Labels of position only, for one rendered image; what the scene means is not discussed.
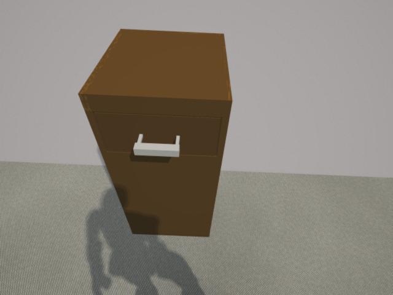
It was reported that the cabinet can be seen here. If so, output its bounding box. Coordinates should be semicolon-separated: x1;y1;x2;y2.
78;29;232;237

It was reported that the handle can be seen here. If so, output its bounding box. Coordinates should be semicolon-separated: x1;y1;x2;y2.
133;134;180;157

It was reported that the drawer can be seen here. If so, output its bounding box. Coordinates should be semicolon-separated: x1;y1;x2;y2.
95;112;220;155

